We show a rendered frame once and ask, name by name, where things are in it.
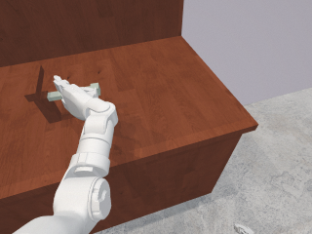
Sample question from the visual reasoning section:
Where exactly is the robot right hand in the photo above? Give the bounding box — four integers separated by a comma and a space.
234, 223, 254, 234

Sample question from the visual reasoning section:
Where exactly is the robot left upper arm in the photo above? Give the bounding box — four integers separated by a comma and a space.
13, 176, 111, 234

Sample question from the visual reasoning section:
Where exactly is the counter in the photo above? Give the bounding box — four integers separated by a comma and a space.
0, 0, 258, 234

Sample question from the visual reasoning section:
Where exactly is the tap lever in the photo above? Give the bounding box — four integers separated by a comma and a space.
47, 83, 101, 101

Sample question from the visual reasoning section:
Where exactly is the robot left hand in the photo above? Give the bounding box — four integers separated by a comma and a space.
53, 75, 98, 121

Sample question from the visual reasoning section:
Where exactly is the left robot forearm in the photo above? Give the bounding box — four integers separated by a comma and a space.
53, 97, 118, 212

